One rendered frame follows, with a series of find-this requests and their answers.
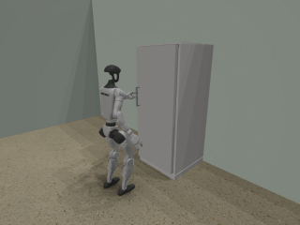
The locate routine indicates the robot right upper arm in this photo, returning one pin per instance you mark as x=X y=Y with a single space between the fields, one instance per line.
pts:
x=119 y=98

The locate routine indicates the handle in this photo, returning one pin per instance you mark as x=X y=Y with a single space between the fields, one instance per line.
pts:
x=136 y=95

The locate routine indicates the humanoid robot torso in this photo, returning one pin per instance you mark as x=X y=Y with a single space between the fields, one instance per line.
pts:
x=107 y=100

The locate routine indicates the fridge door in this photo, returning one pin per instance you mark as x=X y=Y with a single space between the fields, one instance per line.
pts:
x=157 y=70

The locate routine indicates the robot right thigh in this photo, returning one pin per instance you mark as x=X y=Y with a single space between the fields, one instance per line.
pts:
x=124 y=141

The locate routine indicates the right robot hand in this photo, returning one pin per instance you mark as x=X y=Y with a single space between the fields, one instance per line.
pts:
x=134 y=140

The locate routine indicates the robot right forearm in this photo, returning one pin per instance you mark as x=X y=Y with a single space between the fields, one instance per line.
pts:
x=123 y=125

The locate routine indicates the left robot hand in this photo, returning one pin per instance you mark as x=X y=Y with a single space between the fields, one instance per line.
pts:
x=130 y=95

